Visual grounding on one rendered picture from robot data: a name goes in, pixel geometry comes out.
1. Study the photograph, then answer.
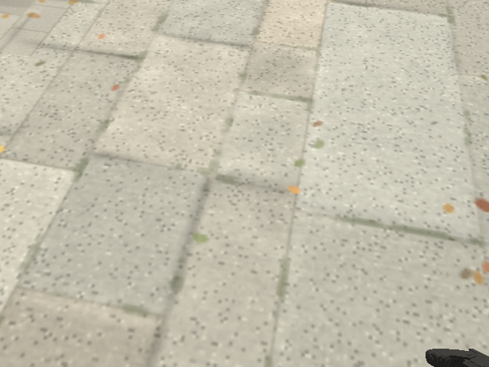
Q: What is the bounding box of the robot right hand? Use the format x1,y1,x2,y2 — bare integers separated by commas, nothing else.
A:
426,349,489,367

